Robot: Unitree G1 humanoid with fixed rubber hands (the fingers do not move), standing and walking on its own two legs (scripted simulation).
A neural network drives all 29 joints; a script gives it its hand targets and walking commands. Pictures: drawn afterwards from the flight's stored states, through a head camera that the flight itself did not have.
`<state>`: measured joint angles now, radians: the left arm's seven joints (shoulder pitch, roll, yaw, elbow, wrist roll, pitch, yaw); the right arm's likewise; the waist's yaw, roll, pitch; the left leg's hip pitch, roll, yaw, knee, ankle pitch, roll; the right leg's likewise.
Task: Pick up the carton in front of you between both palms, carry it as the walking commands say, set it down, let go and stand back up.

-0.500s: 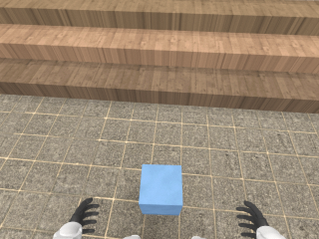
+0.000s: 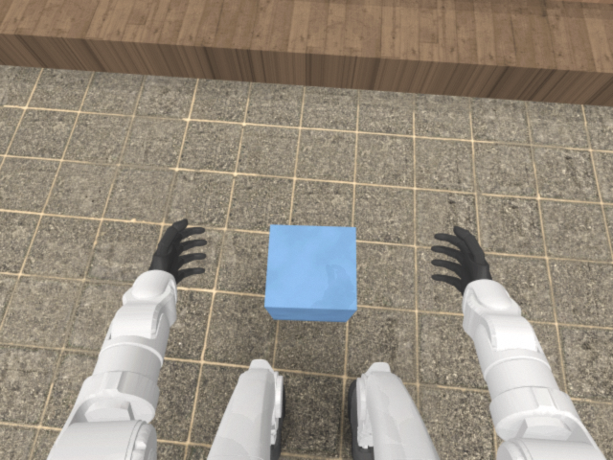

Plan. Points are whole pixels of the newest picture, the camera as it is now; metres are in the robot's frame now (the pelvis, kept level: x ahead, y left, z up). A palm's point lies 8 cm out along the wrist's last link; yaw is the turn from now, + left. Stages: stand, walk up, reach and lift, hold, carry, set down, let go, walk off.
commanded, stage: reach and lift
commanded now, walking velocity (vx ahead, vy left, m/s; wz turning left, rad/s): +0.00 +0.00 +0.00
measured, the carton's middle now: (311, 277) +0.45 +0.02 -0.55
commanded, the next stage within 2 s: none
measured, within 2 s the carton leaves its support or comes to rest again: neither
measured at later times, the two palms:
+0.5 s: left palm (199, 209) +0.48 +0.21 -0.16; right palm (429, 217) +0.47 -0.18 -0.16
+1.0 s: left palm (229, 260) +0.46 +0.21 -0.40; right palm (397, 265) +0.45 -0.18 -0.40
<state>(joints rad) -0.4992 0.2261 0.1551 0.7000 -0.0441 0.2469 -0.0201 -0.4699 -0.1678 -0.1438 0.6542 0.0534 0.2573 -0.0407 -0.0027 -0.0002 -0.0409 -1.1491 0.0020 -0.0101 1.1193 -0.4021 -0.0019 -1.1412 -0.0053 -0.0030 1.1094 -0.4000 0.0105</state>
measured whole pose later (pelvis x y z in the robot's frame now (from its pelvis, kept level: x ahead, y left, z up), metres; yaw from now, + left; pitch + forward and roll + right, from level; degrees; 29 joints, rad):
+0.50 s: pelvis -0.01 +0.00 -0.04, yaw +0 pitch +47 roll -1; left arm -1.05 0.25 0.32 0.95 0.03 0.06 -0.01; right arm -1.01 -0.17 -0.33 0.88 -0.03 0.07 -0.06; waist 0.00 0.00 -0.11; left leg -1.65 -0.01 -0.02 1.19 -0.35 0.00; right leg -1.64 0.00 0.01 1.17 -0.35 0.02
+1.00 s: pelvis -0.05 +0.00 -0.25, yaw -1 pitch +44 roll -1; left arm -1.20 0.36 0.14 0.97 -0.18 0.06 0.08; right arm -1.17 -0.28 -0.15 0.91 0.18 0.07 -0.14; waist 0.00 -0.01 0.11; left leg -2.23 -0.04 -0.04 1.97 -0.52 -0.03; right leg -2.22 0.04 0.02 1.96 -0.52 0.04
